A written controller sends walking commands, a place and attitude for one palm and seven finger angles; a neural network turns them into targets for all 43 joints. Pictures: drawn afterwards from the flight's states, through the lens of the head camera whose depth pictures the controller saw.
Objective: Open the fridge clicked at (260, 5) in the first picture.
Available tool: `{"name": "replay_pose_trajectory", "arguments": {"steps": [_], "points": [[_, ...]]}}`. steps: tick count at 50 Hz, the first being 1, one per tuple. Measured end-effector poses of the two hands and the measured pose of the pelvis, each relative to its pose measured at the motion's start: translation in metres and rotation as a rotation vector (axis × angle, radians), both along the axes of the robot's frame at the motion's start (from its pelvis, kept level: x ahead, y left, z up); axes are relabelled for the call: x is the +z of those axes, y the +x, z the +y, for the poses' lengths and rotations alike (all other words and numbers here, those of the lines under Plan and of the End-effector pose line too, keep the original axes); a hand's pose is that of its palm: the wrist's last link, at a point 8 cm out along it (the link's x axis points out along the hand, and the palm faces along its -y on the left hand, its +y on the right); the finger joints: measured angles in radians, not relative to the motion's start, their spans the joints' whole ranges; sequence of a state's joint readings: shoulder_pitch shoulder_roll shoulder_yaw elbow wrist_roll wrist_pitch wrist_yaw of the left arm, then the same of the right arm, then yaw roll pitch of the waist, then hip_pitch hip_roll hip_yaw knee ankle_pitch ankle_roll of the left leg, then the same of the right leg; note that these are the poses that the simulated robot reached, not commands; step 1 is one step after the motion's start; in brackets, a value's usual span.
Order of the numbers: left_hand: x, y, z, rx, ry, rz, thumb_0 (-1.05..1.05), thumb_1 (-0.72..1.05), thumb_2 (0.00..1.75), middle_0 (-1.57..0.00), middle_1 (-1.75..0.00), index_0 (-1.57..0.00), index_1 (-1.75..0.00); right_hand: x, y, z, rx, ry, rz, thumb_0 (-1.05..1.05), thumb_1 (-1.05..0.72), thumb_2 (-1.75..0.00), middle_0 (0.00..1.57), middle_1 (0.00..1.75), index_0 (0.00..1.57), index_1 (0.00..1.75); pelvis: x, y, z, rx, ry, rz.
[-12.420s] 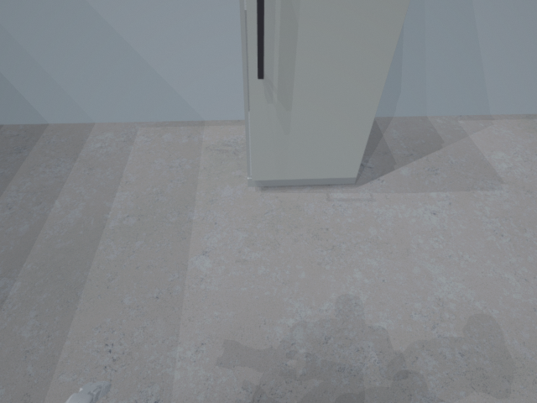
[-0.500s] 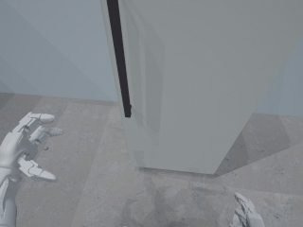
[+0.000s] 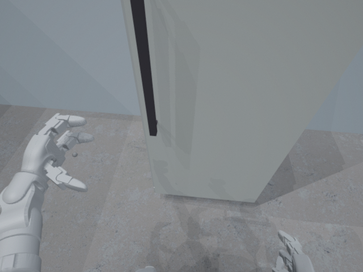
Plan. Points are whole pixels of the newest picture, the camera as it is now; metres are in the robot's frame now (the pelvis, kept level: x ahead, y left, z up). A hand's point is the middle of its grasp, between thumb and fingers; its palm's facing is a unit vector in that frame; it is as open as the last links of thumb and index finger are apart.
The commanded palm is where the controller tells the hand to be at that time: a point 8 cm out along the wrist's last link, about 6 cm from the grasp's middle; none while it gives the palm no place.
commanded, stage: move the hooked fingers beside the handle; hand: left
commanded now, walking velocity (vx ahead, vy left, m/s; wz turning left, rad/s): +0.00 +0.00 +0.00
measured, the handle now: (147, 70) +0.56 +0.13 +0.14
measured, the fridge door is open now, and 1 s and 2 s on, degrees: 0 0 0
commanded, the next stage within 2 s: none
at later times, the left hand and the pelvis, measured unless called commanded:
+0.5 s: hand (96, 129) +0.39 +0.22 +0.09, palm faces -0.04 -1.00 +0.01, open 14.0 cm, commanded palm +0.37 +0.28 +0.09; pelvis +0.00 +0.00 +0.00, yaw -1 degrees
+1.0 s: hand (116, 111) +0.46 +0.19 +0.09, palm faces -0.05 -1.00 +0.01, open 14.0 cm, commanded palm +0.44 +0.25 +0.09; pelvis +0.01 -0.01 -0.01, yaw -1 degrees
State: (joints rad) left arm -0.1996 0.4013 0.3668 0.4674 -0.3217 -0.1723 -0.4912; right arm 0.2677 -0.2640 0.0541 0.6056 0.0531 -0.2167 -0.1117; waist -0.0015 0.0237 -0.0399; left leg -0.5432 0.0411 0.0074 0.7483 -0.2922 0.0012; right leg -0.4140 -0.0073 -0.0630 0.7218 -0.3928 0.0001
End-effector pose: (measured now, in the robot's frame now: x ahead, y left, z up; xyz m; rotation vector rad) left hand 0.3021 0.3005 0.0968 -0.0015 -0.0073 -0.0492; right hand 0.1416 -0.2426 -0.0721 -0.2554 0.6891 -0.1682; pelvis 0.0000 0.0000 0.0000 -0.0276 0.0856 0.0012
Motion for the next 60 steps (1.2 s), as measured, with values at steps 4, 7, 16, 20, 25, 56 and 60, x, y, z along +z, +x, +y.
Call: {"name": "replay_pose_trajectory", "arguments": {"steps": [4, 7, 16, 20, 25, 56, 60], "points": [[0.001, 0.012, -0.001, 0.013, -0.004, 0.001, -0.02, -0.5, 0.3, -0.3, -1.2, -0.3, -1.2, -0.003, -0.008, -0.001, -0.018, 0.007, 0.03, 0.02, -0.9, -0.9, 0.21, 0.3, 0.2, 0.3, 0.0, 0.002, 0.0, -0.008, 0.003, 0.007], [0.0, 0.018, 0.001, 0.028, -0.003, 0.013, -0.02, -0.5, 0.3, -0.3, -1.2, -0.3, -1.2, -0.006, -0.014, -0.003, -0.028, 0.011, 0.058, 0.02, -0.9, -0.9, 0.21, 0.3, 0.2, 0.3, 0.0, 0.004, 0.0, -0.012, 0.004, 0.012], [-0.005, 0.037, -0.008, 0.018, -0.013, 0.02, -0.02, -0.5, 0.3, -0.3, -1.2, -0.3, -1.2, -0.016, -0.026, -0.01, -0.042, -0.001, 0.137, 0.02, -0.9, -0.9, 0.21, 0.3, 0.2, 0.3, -0.002, 0.004, -0.001, -0.005, 0.002, 0.028], [-0.007, 0.054, -0.013, 0.017, -0.014, 0.029, -0.02, -0.5, 0.3, -0.3, -1.2, -0.3, -1.2, -0.018, -0.031, -0.014, -0.052, -0.011, 0.165, 0.02, -0.9, -0.9, 0.21, 0.3, 0.2, 0.3, -0.004, 0.003, -0.003, -0.004, 0.001, 0.04], [-0.003, 0.074, -0.021, 0.008, -0.005, 0.016, -0.02, -0.5, 0.3, -0.3, -1.2, -0.3, -1.2, -0.022, -0.04, -0.019, -0.074, -0.013, 0.2, 0.01, -0.9, -0.9, 0.21, 0.3, 0.2, 0.3, -0.005, 0.004, -0.005, -0.009, 0.001, 0.056], [-0.003, 0.158, -0.058, 0.011, -0.006, 0.017, -0.02, -0.5, 0.3, -0.3, -1.2, -0.3, -1.2, -0.046, -0.105, -0.03, -0.186, 0.004, 0.444, 0.01, -0.9, -0.9, 0.21, 0.3, 0.2, 0.3, -0.017, 0.006, -0.008, -0.031, 0.001, 0.149], [-0.006, 0.17, -0.058, 0.016, -0.008, 0.046, -0.02, -0.5, 0.3, -0.3, -1.2, -0.3, -1.2, -0.048, -0.118, -0.031, -0.209, 0.006, 0.484, 0.01, -0.9, -0.9, 0.21, 0.3, 0.2, 0.3, -0.019, 0.006, -0.009, -0.035, 0.0, 0.164]]}}
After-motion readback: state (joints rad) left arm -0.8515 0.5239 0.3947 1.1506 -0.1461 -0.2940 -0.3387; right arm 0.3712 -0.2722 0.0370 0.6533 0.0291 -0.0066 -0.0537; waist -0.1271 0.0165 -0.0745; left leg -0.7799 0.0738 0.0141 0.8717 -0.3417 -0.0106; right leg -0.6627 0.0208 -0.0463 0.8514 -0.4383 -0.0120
